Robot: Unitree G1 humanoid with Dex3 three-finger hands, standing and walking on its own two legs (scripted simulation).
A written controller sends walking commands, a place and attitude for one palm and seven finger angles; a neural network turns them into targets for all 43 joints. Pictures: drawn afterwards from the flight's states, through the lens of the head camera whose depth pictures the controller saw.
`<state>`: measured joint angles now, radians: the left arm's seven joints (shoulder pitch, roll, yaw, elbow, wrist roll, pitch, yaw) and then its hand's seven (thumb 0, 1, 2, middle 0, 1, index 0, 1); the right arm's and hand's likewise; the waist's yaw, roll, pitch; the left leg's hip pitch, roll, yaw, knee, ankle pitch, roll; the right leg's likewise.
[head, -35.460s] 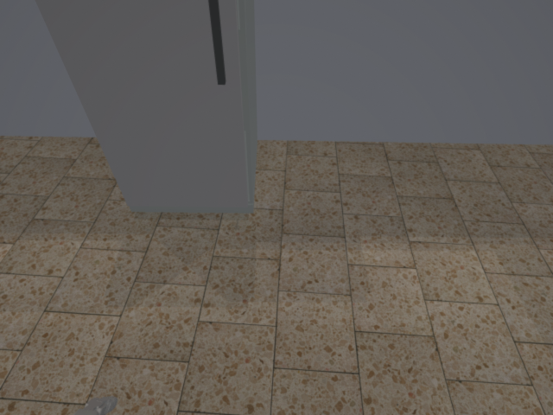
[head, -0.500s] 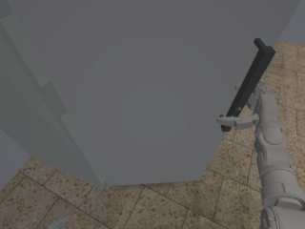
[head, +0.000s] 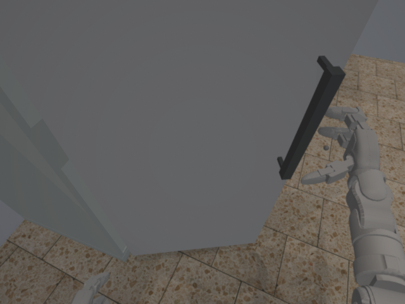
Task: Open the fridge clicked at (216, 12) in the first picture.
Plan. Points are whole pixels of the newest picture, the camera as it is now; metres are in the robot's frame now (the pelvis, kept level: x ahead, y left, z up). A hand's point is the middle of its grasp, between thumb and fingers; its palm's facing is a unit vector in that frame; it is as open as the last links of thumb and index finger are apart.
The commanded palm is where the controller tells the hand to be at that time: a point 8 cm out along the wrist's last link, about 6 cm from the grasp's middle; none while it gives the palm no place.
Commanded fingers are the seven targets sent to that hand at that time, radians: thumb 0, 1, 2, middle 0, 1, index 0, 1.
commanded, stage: slip the hand off the handle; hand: right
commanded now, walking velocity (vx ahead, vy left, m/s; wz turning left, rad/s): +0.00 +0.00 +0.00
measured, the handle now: (300, 127) +0.45 -0.16 +0.12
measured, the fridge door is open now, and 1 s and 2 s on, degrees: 64 64 64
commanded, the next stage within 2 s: draw the hand back to the body in 1.16 s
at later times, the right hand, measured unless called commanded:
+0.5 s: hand (350, 152) +0.40 -0.25 +0.11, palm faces +0.07 +0.98 -0.18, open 14.7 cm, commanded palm +0.35 -0.29 +0.12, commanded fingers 0.00 0.55 -0.20 0.25 1.15 0.25 1.15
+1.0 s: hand (368, 200) +0.30 -0.24 +0.11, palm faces +0.10 +0.98 -0.17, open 14.7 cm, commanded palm +0.26 -0.29 +0.12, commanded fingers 0.00 0.55 -0.20 0.25 1.15 0.25 1.15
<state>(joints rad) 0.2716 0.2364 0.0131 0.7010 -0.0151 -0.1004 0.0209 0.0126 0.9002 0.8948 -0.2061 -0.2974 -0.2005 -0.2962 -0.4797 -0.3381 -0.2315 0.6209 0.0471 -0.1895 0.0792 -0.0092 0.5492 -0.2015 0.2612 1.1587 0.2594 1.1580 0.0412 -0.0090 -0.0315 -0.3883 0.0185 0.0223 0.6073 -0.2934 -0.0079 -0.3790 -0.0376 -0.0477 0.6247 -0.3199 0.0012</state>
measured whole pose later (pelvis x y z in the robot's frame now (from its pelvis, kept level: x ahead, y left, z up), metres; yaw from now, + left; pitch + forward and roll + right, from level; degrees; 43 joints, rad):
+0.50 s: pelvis +0.00 -0.01 +0.00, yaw +0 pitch +6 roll +1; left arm 0.33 0.26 0.01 0.69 -0.03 -0.08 0.04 0.01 0.90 0.89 -0.21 -0.30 -0.20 -0.30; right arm -0.48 -0.44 -0.30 0.66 0.10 -0.17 0.22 -0.01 0.55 -0.20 0.25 1.15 0.25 1.15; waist 0.05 -0.01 -0.04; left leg -0.42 0.03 0.03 0.62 -0.30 -0.02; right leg -0.43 -0.03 -0.04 0.67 -0.34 -0.01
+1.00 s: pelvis -0.01 +0.01 +0.00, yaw -2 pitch +1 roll +1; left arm 0.19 0.27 -0.02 0.66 -0.04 -0.15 0.08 0.01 0.90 0.89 -0.21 -0.30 -0.20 -0.30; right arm -0.16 -0.39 -0.29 0.34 0.19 -0.13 0.28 -0.01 0.55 -0.20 0.26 1.15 0.25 1.15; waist -0.01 -0.03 -0.02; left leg -0.35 0.02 0.06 0.64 -0.31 0.00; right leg -0.36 -0.04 0.00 0.67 -0.33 0.01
